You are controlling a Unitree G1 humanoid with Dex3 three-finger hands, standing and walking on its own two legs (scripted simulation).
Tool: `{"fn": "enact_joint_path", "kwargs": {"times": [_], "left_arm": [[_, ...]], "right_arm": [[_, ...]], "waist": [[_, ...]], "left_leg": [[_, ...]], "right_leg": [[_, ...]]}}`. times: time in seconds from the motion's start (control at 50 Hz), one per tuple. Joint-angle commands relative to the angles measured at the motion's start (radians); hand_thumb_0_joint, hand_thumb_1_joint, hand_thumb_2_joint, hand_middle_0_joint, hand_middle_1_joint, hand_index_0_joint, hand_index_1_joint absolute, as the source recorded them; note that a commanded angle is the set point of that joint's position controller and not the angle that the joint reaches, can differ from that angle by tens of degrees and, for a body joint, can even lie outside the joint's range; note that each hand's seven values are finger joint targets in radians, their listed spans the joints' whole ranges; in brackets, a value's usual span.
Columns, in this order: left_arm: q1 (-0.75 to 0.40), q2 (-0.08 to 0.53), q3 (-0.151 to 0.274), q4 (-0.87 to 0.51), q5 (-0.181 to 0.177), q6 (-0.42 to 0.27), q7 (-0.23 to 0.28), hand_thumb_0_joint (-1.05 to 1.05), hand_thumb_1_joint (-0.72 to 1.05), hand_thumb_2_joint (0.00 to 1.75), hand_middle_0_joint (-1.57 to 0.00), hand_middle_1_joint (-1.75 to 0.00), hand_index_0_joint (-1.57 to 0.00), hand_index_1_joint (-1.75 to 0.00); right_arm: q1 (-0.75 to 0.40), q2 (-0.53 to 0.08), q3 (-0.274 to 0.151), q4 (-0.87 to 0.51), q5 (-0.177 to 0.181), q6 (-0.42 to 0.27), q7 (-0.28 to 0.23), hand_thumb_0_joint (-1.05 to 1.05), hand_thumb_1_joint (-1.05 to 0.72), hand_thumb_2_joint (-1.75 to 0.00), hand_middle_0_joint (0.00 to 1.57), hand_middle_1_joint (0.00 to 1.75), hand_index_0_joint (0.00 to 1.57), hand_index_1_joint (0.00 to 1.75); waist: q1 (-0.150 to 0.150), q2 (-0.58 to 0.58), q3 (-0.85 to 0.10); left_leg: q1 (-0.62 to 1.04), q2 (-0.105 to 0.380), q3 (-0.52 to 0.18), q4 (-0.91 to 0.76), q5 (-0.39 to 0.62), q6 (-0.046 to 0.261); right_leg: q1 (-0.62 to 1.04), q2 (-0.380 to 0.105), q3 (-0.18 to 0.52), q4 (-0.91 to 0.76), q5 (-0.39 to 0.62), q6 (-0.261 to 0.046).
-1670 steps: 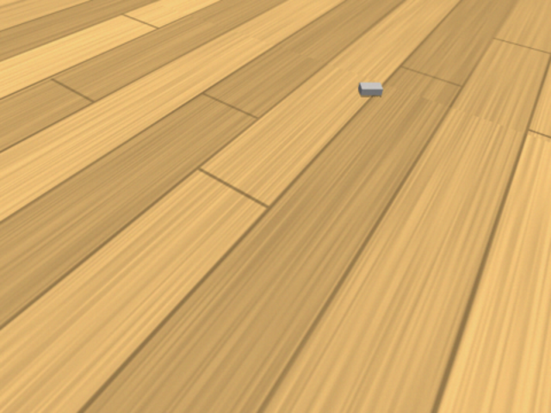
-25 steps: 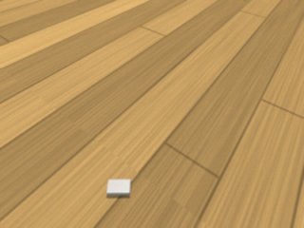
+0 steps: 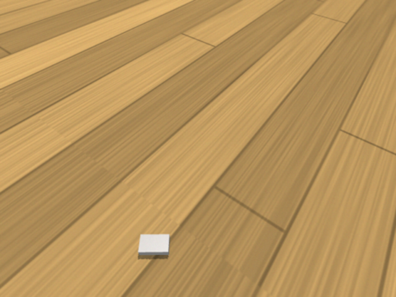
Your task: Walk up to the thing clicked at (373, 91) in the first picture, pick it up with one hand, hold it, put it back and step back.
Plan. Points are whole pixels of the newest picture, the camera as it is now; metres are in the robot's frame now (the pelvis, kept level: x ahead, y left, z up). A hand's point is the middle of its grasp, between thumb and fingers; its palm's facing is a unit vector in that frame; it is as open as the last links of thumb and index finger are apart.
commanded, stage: stand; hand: left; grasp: from above
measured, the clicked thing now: (154, 244) +0.47 +0.20 -0.76
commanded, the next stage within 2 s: rise first in 0.84 s
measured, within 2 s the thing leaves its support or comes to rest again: neither
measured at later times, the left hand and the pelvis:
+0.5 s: hand out of the picture +0.07 +0.25 -0.16, palm faces -0.04 -0.94 -0.34, open 7.4 cm; pelvis +0.00 +0.00 +0.00, yaw +0 degrees
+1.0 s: hand out of the picture +0.08 +0.25 -0.16, palm faces +0.00 -0.94 -0.35, open 7.4 cm; pelvis +0.00 +0.00 +0.00, yaw +1 degrees
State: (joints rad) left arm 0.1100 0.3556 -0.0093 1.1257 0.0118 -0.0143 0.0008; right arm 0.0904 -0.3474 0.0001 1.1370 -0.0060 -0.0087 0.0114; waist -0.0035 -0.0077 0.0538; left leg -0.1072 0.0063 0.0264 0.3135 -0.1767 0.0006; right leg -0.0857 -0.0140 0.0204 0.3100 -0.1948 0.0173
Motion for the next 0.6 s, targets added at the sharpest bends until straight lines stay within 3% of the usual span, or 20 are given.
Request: {"fn": "enact_joint_path", "kwargs": {"times": [0.0, 0.34, 0.42, 0.58], "left_arm": [[-0.027, 0.210, 0.042, -0.060, -0.002, -0.018, 0.011, 0.00, 0.90, 0.90, -0.20, -0.30, -0.20, -0.30], [-0.023, 0.210, 0.040, -0.063, -0.003, -0.017, 0.011, 0.00, 0.90, 0.90, -0.20, -0.30, -0.20, -0.30], [-0.025, 0.215, 0.042, -0.065, -0.003, -0.016, 0.011, 0.00, 0.90, 0.90, -0.20, -0.30, -0.20, -0.30], [-0.017, 0.211, 0.041, -0.065, -0.004, -0.016, 0.010, 0.00, 0.90, 0.90, -0.20, -0.30, -0.20, -0.30]], "right_arm": [[-0.043, -0.221, -0.045, -0.057, 0.000, -0.020, -0.019, 0.00, -0.90, -0.90, 0.20, 0.30, 0.20, 0.30], [-0.035, -0.216, -0.043, -0.056, -0.001, -0.020, -0.017, 0.00, -0.90, -0.90, 0.20, 0.30, 0.20, 0.30], [-0.029, -0.220, -0.047, -0.055, -0.001, -0.020, -0.017, 0.00, -0.90, -0.90, 0.20, 0.30, 0.20, 0.30], [-0.027, -0.215, -0.043, -0.055, -0.001, -0.022, -0.018, 0.00, -0.90, -0.90, 0.20, 0.30, 0.20, 0.30]], "waist": [[0.000, 0.015, -0.096], [0.001, 0.001, -0.065], [-0.001, 0.017, -0.099], [0.000, 0.015, -0.079]], "left_leg": [[0.055, 0.134, -0.095, -0.034, 0.192, 0.019], [0.029, 0.129, -0.099, -0.050, 0.140, 0.015], [0.057, 0.135, -0.099, -0.040, 0.170, 0.018], [0.049, 0.130, -0.096, -0.044, 0.169, 0.016]], "right_leg": [[-0.005, -0.117, 0.074, -0.037, 0.199, -0.034], [-0.023, -0.115, 0.077, -0.053, 0.150, -0.032], [-0.012, -0.116, 0.076, -0.039, 0.160, -0.038], [-0.016, -0.115, 0.078, -0.041, 0.173, -0.036]]}}
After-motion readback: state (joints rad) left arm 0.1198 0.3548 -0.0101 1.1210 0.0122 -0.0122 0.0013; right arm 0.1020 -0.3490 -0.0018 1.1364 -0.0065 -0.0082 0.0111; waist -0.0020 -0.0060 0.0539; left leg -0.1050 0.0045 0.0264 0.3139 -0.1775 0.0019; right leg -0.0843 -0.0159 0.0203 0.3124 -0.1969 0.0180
